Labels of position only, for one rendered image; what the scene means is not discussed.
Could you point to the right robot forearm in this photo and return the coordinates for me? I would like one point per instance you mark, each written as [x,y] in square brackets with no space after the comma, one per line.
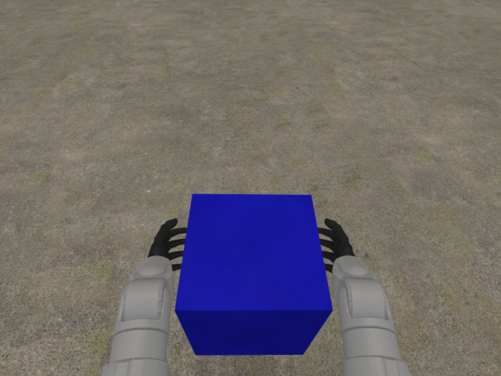
[367,328]

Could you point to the left robot forearm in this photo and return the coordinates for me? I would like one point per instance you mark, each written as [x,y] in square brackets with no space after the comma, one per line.
[143,320]

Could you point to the left robot hand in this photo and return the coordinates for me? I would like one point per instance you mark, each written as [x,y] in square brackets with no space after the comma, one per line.
[161,245]

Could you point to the right robot hand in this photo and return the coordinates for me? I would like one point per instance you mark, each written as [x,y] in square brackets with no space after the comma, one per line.
[339,244]

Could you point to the carton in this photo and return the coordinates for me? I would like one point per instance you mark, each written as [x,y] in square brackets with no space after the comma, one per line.
[253,280]

